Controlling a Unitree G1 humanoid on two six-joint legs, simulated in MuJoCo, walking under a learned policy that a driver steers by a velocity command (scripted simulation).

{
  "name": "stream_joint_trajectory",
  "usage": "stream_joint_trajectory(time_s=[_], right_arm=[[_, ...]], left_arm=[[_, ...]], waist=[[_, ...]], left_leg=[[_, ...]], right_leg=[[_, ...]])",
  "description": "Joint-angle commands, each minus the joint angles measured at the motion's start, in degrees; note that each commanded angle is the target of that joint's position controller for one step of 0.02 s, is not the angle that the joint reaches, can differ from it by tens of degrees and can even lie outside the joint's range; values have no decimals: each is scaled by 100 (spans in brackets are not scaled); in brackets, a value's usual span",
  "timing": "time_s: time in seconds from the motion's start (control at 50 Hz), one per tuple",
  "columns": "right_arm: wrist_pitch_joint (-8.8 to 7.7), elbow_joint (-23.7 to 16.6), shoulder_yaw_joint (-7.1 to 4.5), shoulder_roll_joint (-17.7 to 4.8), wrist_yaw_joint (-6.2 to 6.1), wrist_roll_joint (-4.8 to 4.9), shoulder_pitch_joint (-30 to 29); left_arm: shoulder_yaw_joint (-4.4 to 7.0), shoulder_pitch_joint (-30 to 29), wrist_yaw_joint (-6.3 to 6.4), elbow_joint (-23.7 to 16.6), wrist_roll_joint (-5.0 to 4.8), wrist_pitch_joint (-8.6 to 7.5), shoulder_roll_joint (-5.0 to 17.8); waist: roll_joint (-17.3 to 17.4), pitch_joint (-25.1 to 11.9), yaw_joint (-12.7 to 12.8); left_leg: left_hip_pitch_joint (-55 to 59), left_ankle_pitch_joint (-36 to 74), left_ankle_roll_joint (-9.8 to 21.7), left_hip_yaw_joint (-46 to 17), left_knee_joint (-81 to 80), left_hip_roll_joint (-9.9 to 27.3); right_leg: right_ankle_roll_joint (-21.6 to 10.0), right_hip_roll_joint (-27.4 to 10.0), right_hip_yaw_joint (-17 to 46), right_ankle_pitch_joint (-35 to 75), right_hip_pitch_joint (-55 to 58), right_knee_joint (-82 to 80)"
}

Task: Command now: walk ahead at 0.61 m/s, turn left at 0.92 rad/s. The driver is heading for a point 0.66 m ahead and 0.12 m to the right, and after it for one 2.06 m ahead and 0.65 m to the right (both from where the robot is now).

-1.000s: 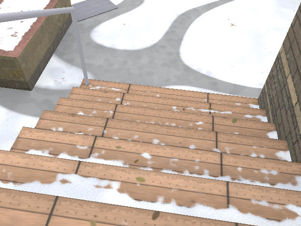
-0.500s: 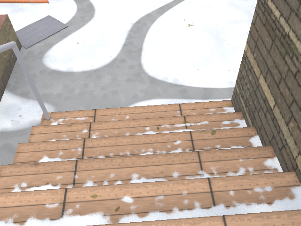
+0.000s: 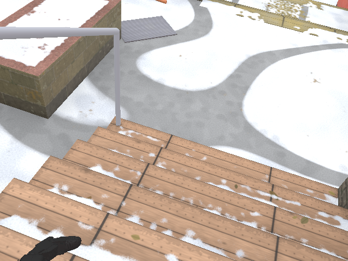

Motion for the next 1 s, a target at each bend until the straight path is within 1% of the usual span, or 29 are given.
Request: stream_joint_trajectory(time_s=[0.02, 0.08, 0.12, 0.16, 0.2, 0.24, 0.34, 0.4, 0.44, 0.48, 0.5, 0.52, 0.56, 0.58, 0.62, 0.68, 0.72, 0.74, 0.76, 0.78, 0.8, 0.84, 0.86, 0.88, 0.9, 0.92, 0.94, 0.96, 1.0], right_arm=[[-68, -681, -139, -524, 69, 61, -410], [12, -878, -66, -423, 217, 145, -813], [47, -854, 103, -146, 290, -19, -998], [-166, -847, 269, 292, 411, 104, -644], [-493, -900, -25, -522, 271, 335, -1231], [-577, -1044, -36, -715, 327, 98, -1809], [-850, -1047, 118, -262, 592, -317, -1685], [-970, -968, 57, -235, 647, -277, -1068], [-1000, -486, -279, -753, 614, -120, 1026], [-891, -253, -334, -1008, 636, 1, 1254], [-868, -74, -384, -1081, 640, 43, 1161], [-910, -10, -335, -838, 651, -65, 1097], [-947, -26, -113, -346, 679, -203, 111], [-980, -45, -80, -243, 564, -150, -367], [-1008, 396, -155, -591, 379, -157, -241], [-1024, 537, -231, -823, 347, -85, -370], [-1081, 387, -289, -902, 446, -58, -852], [-1043, 328, -353, -1044, 479, 52, -1097], [-1084, 213, -407, -1112, 446, 72, -1909], [-998, 192, -239, -434, 328, -71, -2039], [-1201, -514, -72, 18, 244, -282, -1225], [-1244, -110, -178, -472, 365, -279, -325], [-1180, -79, -205, -438, 345, -434, -259], [-1174, -456, -95, -163, 349, -153, -447], [-1143, -398, -247, -909, 258, 34, -915], [-1148, -294, -285, -919, 292, -73, -844], [-1226, -259, -293, -945, 351, -116, -1229], [-1279, -368, -205, -781, 455, -352, -1489], [-1118, -605, -106, -72, 593, -251, -1619]], left_arm=[[170, -558, -150, -577, -26, -351, 396], [227, -273, -184, -570, -147, -352, 427], [245, 579, -286, -237, -74, -355, 421], [190, 1192, -367, -231, 141, -455, 730], [391, 1616, -434, 40, -151, -579, 1211], [234, 1175, -311, -93, -358, -486, 1066], [160, 896, -88, -61, -228, -256, 1168], [160, 1069, -158, 85, -297, -149, 1174], [126, 809, -216, 84, -231, -238, 1156], [-88, 1750, -213, 100, -318, -411, 325], [-74, 1347, -130, -41, -467, -418, 402], [-29, 640, -46, -143, -476, -328, 645], [37, 480, -43, -262, -326, -29, 680], [66, 731, -122, -160, -231, 6, 660], [108, 1092, -281, -8, 16, -25, 515], [126, 1263, -330, 13, -303, 94, 461], [396, 2253, -225, 319, -198, 210, 986], [552, 3015, -157, 458, -175, 291, 1219], [660, 4364, -123, 796, -105, 269, 1358], [443, 4522, -233, 985, -142, 129, 830], [127, 3642, -276, 836, -183, -171, 767], [145, 2426, -235, 403, -219, -266, 560], [239, 1831, -183, 256, -278, -230, 887], [466, 1143, -148, 179, -48, -255, 1682], [347, 1141, -116, 233, 57, -387, 1269], [324, 1158, -53, 336, 76, -446, 1162], [275, 1512, 86, 525, -146, -504, 934], [204, 1597, 263, 725, -388, -433, 717], [178, 1804, 379, 1029, -382, -225, 709]], waist=[[1325, -35, -22], [1345, 190, 190], [1078, -10, 503], [-983, -423, 302], [-707, 444, 378], [137, 875, 314], [5, 368, 275], [-380, -127, 25], [-387, -969, -1091], [2027, -1290, -469], [1950, -817, -415], [835, -279, -538], [339, 695, 39], [711, 806, 281], [1147, 477, 509], [1217, 97, 670], [944, -439, 1174], [703, -564, 1608], [-432, -346, 2587], [-1476, 867, 2725], [-2493, 1065, 1035], [291, 226, 28], [1114, 226, -248], [-360, 221, -475], [635, 535, -230], [731, 377, -240], [795, 449, -46], [912, 589, 123], [403, 346, 351]], left_leg=[[107, -1107, 936, -1993, -1062, 1300], [-796, -439, 744, -1733, -949, 890], [-545, -784, 559, -1581, -211, 699], [-2270, -2555, -84, -379, 2455, -288], [-4280, -2213, -315, 262, 3449, 537], [-3972, -999, -558, 783, 3237, 1359], [-1146, 1050, -621, 2058, 2491, 1521], [480, 19, -600, 2572, 1649, 1165], [2623, -76, -250, 2242, 929, 1289], [3433, 1140, 764, -610, 170, 3328], [2869, -366, 1063, -1427, -404, 3755], [2032, -1328, 1065, -1318, -387, 3794], [-63, -1412, 671, -252, -25, 3548], [-640, -1439, 271, 404, 286, 3347], [-1785, -1534, -68, 1911, 387, 2618], [-1859, -1442, -165, 2506, 813, 2725], [-1277, 981, -450, 2641, 2428, 3025], [-1726, 2027, -658, 2893, 3855, 2897], [-3254, 1061, -823, 3095, 6842, 2295], [-4326, -2310, -666, 3254, 9136, 1471], [-5023, -2359, -296, 2068, 8086, 1445], [-4890, -1050, -258, 1435, 5864, 1784], [-4280, -738, -466, 1546, 4720, 1854], [-4530, -888, -694, 1093, 4177, 2041], [-3689, -280, -897, 835, 3424, 2122], [-2946, 913, -803, 1068, 3241, 1907], [-2918, 2425, -638, 916, 2063, 1855], [-1641, 4203, -568, 1308, 747, 1639], [502, 4315, -624, 1719, 355, 1125]], right_leg=[[-198, -112, -35, -363, 389, -560], [-26, 89, -611, -1170, 2016, -2271], [-221, -166, -544, -340, 2986, -3776], [-1354, -1552, 1237, 1620, 4700, -3516], [-2521, -2663, 3406, -42, 4141, -4248], [-2322, -2302, 3150, -1784, 3206, -4566], [-1772, -1117, 1394, -399, 995, -4147], [-1620, -752, 843, 1194, 678, -3328], [-1229, -427, 713, 2699, 173, -914], [-815, -120, 564, -2140, -1824, 1388], [-767, -337, 229, -1954, -2459, 1627], [-876, -750, 272, -1530, -2510, 1452], [-939, -1033, 245, -544, -1800, 359], [-957, -1148, 386, 415, -1380, -271], [-915, -670, -461, 2699, 383, -1496], [-880, -412, -1261, 2297, 1759, -1732], [-1181, -334, -1492, 2306, 2261, -808], [-1430, -293, -1573, 1816, 3509, -1202], [-1951, -438, -1286, 1992, 5168, -2065], [-2381, -620, -735, 1630, 4601, -4124], [-2032, -444, 570, 4181, 4143, -2960], [-2306, -932, 1726, 2280, 3596, -2784], [-2423, -857, 2013, 1620, 2714, -3226], [-3240, -2205, 4522, 907, 1863, -3586], [-3144, -1998, 4328, 510, 1011, -3315], [-2833, -1550, 3647, 746, 743, -2827], [-2521, -887, 3006, -18, 831, -2296], [-2168, -151, 2035, -695, -37, -2108], [-1906, 181, 1774, -1214, -723, -2131]])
